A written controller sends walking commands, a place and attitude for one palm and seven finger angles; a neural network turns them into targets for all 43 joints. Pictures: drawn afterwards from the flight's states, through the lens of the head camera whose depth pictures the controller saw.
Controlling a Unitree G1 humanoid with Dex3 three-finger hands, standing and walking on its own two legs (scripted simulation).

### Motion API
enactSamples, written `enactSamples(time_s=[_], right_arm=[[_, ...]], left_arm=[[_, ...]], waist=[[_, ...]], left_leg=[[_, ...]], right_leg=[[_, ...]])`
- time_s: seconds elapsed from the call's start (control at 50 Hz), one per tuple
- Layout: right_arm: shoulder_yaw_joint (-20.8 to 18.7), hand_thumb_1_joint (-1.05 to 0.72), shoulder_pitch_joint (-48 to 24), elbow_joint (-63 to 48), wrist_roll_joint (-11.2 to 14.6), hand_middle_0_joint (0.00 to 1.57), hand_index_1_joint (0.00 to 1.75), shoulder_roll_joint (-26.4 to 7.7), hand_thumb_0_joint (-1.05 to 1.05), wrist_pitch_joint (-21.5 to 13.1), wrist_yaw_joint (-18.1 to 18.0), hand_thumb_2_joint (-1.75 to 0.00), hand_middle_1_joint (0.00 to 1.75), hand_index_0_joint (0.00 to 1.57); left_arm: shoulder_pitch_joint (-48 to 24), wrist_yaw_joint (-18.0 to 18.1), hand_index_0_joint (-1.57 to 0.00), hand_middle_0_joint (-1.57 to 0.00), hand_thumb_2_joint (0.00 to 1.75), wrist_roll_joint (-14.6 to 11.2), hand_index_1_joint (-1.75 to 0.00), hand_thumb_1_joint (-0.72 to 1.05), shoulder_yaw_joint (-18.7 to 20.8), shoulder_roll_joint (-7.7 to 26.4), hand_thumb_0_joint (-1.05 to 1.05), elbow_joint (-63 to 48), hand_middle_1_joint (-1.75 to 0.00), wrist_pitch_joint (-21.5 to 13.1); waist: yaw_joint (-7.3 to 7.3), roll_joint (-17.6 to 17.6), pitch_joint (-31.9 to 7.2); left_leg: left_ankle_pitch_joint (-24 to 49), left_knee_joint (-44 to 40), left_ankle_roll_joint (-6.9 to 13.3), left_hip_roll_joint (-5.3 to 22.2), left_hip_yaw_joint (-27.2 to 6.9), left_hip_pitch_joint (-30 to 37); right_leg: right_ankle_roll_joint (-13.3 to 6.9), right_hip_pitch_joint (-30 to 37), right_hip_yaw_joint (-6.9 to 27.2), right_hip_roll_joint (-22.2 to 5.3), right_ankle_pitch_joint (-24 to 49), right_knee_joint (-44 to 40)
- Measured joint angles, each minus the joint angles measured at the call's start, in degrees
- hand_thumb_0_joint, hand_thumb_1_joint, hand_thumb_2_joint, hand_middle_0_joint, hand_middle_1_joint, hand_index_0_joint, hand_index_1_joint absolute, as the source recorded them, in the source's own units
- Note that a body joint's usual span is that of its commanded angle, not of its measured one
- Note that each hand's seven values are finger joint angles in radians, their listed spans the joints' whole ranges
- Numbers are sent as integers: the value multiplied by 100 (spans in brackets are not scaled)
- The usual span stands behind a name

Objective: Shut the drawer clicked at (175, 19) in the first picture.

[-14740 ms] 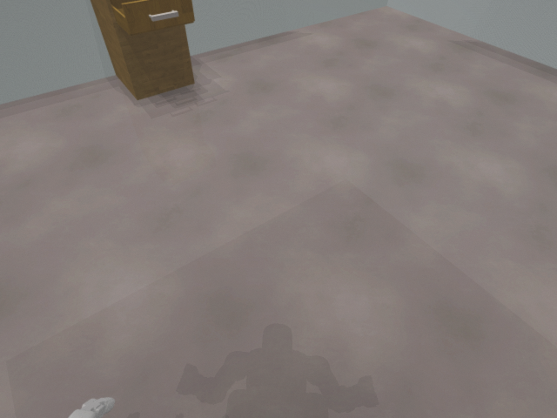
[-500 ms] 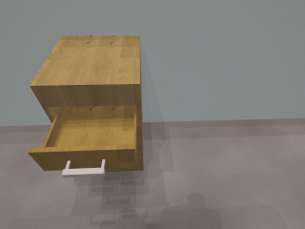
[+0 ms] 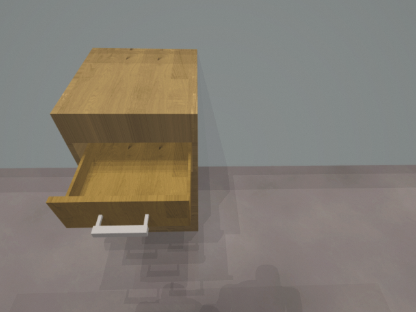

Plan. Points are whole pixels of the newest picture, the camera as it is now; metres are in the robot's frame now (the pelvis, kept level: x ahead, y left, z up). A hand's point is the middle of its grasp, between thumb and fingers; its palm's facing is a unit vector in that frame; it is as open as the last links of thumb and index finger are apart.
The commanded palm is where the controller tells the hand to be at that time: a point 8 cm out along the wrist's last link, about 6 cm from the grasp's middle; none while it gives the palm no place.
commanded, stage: come to a stop and stand still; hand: left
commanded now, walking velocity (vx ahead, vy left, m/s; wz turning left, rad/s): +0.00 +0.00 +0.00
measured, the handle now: (122, 224) +0.38 +0.27 -0.20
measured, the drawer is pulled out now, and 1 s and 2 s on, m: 0.23 0.23 0.23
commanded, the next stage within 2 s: look again from close up in 0.22 s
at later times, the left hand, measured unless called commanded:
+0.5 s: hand out of the picture -0.01 +0.14 -0.18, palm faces +0.04 -0.99 -0.12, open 7.4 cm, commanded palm none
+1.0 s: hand out of the picture +0.04 +0.18 -0.14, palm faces +0.16 -0.95 -0.26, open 7.2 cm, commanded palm +0.11 +0.19 -0.08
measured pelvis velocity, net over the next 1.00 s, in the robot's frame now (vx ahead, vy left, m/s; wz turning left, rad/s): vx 0.01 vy -0.01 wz -0.01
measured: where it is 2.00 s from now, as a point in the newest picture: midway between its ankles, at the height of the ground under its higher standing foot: outside the picture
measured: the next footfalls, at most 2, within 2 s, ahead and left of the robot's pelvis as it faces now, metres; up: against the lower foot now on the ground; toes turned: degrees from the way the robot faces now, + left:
none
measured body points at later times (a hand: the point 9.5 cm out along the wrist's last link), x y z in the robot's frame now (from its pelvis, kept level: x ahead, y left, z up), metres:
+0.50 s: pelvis +0.01 -0.01 +0.00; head +0.00 +0.00 +0.45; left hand -0.01 +0.19 -0.17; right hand -0.01 -0.21 -0.16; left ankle +0.00 +0.09 -0.74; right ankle +0.05 -0.12 -0.74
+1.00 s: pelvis +0.01 -0.01 +0.00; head +0.01 -0.01 +0.45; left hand +0.03 +0.23 -0.12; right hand +0.02 -0.23 -0.15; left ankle +0.00 +0.09 -0.74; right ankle +0.05 -0.12 -0.74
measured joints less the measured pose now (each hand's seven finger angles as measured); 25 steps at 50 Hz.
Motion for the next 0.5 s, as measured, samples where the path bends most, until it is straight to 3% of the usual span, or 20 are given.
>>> enactSamples(time_s=[0.5], right_arm=[[6, -91, -121, 152, 24, 20, 30, 170, 0, -44, -39, -90, 30, 20]], left_arm=[[61, 26, -20, -20, 90, 2, -30, 91, 9, -114, 0, 88, -30, -46]], waist=[[38, -44, -21]], left_leg=[[-55, -34, -57, 79, -22, 89]], right_leg=[[-53, 106, -23, 81, -31, -79]])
